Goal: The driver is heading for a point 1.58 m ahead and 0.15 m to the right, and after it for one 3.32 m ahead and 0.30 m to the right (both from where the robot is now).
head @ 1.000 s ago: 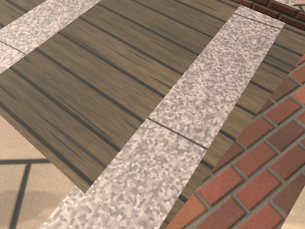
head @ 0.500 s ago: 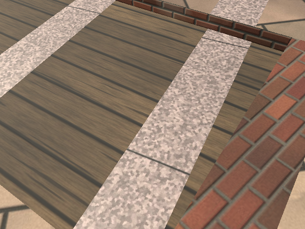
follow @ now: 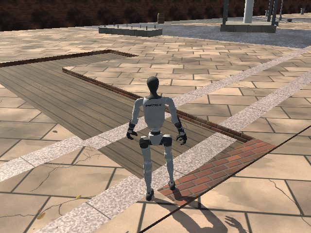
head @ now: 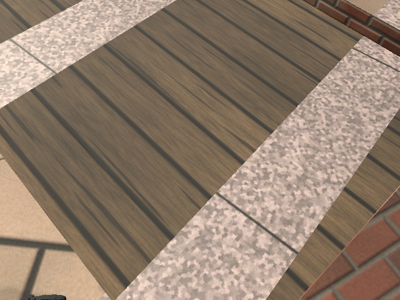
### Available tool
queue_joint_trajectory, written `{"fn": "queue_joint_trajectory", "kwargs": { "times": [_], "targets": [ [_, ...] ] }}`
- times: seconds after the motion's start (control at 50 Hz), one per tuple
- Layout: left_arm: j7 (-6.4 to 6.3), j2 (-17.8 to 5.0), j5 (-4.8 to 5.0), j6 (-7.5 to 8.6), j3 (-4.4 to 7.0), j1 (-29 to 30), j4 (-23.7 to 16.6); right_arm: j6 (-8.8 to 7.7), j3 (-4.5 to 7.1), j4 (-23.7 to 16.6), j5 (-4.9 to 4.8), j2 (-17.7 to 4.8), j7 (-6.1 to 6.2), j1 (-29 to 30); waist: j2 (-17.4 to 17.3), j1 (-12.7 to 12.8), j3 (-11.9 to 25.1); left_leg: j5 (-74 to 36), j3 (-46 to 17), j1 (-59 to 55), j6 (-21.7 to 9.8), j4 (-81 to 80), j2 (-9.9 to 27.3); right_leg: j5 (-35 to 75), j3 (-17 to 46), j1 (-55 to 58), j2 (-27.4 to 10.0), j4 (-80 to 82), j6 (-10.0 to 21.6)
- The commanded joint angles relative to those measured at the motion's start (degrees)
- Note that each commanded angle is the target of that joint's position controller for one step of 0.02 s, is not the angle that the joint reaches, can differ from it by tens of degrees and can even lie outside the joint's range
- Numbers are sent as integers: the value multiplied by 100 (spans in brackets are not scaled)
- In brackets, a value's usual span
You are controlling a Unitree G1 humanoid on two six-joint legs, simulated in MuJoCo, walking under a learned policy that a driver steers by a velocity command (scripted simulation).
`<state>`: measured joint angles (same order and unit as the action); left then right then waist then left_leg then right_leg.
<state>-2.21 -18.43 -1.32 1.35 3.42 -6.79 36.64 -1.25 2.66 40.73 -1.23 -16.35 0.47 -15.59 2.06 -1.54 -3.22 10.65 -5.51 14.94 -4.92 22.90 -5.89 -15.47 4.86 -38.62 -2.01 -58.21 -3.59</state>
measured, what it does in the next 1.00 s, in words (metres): walks ahead: right foot, then left foot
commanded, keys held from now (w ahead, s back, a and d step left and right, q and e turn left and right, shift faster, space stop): q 0.06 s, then no key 0.26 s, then w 0.08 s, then w+e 0.60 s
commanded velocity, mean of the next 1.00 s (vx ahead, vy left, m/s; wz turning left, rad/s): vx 0.26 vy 0.00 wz -0.07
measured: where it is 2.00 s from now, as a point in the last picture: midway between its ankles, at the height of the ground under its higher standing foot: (244, 184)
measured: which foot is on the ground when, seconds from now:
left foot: down 0.00-0.36, up 0.38-0.66, down 0.68-1.00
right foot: up 0.00-0.30, down 0.32-0.68, up 0.70-1.00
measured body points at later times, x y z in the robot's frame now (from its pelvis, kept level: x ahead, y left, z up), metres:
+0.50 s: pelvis +0.12 -0.05 -0.01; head +0.13 -0.05 +0.44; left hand +0.18 +0.23 -0.12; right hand +0.31 -0.28 -0.11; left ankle +0.05 +0.07 -0.69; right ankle +0.12 -0.17 -0.74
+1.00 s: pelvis +0.26 -0.02 -0.02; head +0.28 -0.01 +0.43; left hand +0.48 +0.22 -0.12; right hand +0.20 -0.29 -0.14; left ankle +0.13 +0.10 -0.74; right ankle +0.40 -0.22 -0.70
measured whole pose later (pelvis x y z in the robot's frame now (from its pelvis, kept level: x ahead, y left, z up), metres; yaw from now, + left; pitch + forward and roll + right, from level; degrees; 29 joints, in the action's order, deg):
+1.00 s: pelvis +0.26 -0.02 -0.02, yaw -9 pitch +1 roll +1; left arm 2.3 -17.2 1.7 1.3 6.3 -9.3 39.3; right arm -6.5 4.5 50.4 0.1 -12.7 1.9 -26.7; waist 3.6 -3.8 0.3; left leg 25.7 9.9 -1.7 0.9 23.3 1.3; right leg 12.6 8.5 -40.3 -2.5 -46.4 3.0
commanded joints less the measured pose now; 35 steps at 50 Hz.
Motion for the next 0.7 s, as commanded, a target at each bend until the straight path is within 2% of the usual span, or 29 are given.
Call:
{"fn": "queue_joint_trajectory", "kwargs": {
  "times": [0.02,0.06,0.08,0.12,0.16,0.24,0.28,0.3,0.32,0.34,0.36,0.38,0.4,0.42,0.44,0.46,0.48,0.52,0.54,0.56,0.58,0.62,0.64,0.66,0.68,0.7],
  "targets": [
    [5,-227,24,-13,40,-86,-350,121,312,-277,-39,-1056,190,-64,-570,152,1196,-4730,-1111,-1034,-661,136,1418,614,45,50,107,370,-75],
    [55,-216,19,-29,24,112,-404,241,320,-306,-35,-1052,258,-27,-605,92,1204,-4697,-1210,-1052,-495,320,1329,772,41,61,172,547,-88],
    [119,-347,-34,15,64,-50,-337,241,297,-339,81,-1024,310,35,-591,137,1431,-4964,-1377,-1195,-551,518,1488,1164,207,143,81,104,-28],
    [175,-365,-31,40,63,37,-356,256,228,-382,92,-865,348,141,-548,106,1235,-4981,-1508,-1275,-631,672,1543,872,205,-146,12,18,11],
    [203,-240,-35,75,8,326,-475,291,170,-361,120,-753,359,46,-587,-39,1059,-4844,-1638,-1374,-733,842,1583,520,172,-276,-8,84,40],
    [289,-251,64,147,13,387,-530,366,136,-391,128,-728,353,111,-801,-107,858,-5135,-1800,-1215,-783,1097,1534,-4,13,241,36,558,114],
    [343,-252,95,185,43,104,-453,381,120,-466,89,-715,307,392,-923,37,857,-5454,-1771,-897,-716,1206,1399,-75,-114,1009,113,1167,211],
    [358,-271,91,211,70,-144,-383,366,113,-512,46,-707,287,604,-971,220,885,-5508,-1699,-676,-590,1311,1217,255,-192,1634,190,1821,301],
    [362,-308,68,249,109,-485,-282,325,97,-545,-7,-671,270,797,-942,489,940,-5391,-1602,-494,-397,1523,962,1256,-262,2353,252,2789,420],
    [361,-664,20,293,210,-864,-176,238,84,-523,33,-584,233,512,-351,461,1269,-4014,-1422,-196,-78,2067,530,3638,309,3259,-197,3077,790],
    [360,-840,18,233,244,-1000,-93,193,47,-413,104,-462,181,4,898,228,1505,-110,-1056,590,336,3277,-98,5398,1434,4057,-1226,3177,1634],
    [386,-352,33,196,111,-1037,40,160,49,-279,91,-469,144,-220,1314,123,1403,2844,-1012,1300,524,3861,-255,4822,2369,4045,-1797,3399,2228],
    [435,-305,143,197,96,-943,65,175,145,-323,16,-729,112,-36,799,100,913,2978,-755,1741,605,4363,45,3202,2463,3582,-1827,3614,2266],
    [461,-455,234,173,154,-926,85,208,184,-419,3,-760,96,318,453,149,637,2677,-420,1986,657,4607,220,1908,2393,3379,-1622,3848,2136],
    [450,-541,290,133,178,-744,68,238,205,-508,47,-732,64,501,260,62,381,2324,-193,2052,653,4233,461,685,2197,3013,-1426,4083,1918],
    [398,-571,300,92,192,-598,32,241,198,-579,71,-630,26,682,294,38,234,2017,-59,1888,627,3656,643,-276,2016,2683,-1194,4290,1720],
    [337,-629,288,32,219,-631,40,199,152,-613,64,-449,-34,793,449,104,142,1839,131,1651,616,3204,641,-676,1835,2457,-982,4470,1629],
    [223,-669,234,-51,252,-864,127,2,62,-665,82,-137,-124,972,647,228,267,1595,339,1121,521,2398,569,-368,1547,2373,-796,4548,1581],
    [199,-683,236,-65,268,-932,157,-87,57,-645,84,-107,-156,969,721,247,357,1533,409,869,482,2009,504,-219,1456,2374,-744,4515,1597],
    [173,-662,199,-38,300,-892,137,-194,78,-513,148,-141,-213,753,732,230,649,546,346,399,471,2131,580,427,1367,2327,-791,4388,1658],
    [178,-679,224,-6,305,-882,129,-258,110,-471,131,-238,-241,666,678,193,698,559,375,372,447,1921,576,607,1407,2387,-822,4282,1682],
    [218,-620,303,-11,296,-881,119,-360,141,-451,109,-245,-260,494,613,42,733,607,467,-40,394,1276,529,616,1523,2277,-794,3993,1635],
    [214,-546,367,-61,279,-867,129,-385,163,-357,54,-216,-255,260,582,-104,711,210,515,-539,348,688,526,504,1573,2110,-743,3857,1540],
    [203,-428,382,-78,251,-888,116,-398,224,-226,40,-298,-239,-55,570,-238,710,108,543,-1073,291,231,529,350,1533,1862,-577,3541,1367],
    [191,-216,367,-62,200,-798,50,-398,317,-42,72,-497,-208,-628,277,-444,760,167,231,-1794,166,-16,893,105,1272,1335,-268,2774,1106],
    [180,172,365,12,86,-952,-134,-391,494,77,191,-1109,-167,-1118,-1359,-427,899,40,-1454,-2582,-413,-404,2138,-884,481,209,540,1153,719]
  ]
}}
Keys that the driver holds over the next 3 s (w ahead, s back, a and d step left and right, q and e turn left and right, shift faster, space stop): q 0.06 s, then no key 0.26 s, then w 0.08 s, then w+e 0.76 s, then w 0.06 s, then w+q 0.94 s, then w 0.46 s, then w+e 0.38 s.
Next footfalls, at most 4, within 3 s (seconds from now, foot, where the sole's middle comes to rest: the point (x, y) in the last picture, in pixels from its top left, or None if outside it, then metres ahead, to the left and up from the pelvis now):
0.32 right None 0.16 -0.16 -0.78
0.68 left None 0.17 0.10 -0.78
1.20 right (248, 282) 0.52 -0.21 -0.92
1.70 left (214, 194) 0.88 -0.10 -0.92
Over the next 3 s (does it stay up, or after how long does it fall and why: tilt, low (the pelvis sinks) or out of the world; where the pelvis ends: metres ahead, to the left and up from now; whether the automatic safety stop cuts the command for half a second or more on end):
stays up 1.36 -0.09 -0.14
